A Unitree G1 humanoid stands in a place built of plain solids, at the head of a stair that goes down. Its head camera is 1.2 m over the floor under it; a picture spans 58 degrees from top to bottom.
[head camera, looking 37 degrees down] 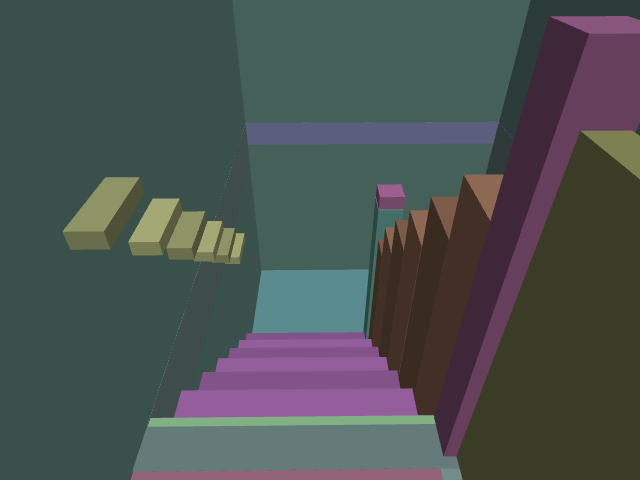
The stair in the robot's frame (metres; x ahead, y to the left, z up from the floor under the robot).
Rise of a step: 0.20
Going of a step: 0.22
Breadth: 0.85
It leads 1 degrees to the left of straight ahead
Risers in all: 7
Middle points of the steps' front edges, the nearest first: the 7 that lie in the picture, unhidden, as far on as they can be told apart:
0.72 0.08 0.00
0.94 0.08 -0.20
1.17 0.09 -0.39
1.39 0.09 -0.59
1.61 0.09 -0.78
1.84 0.09 -0.98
2.06 0.10 -1.18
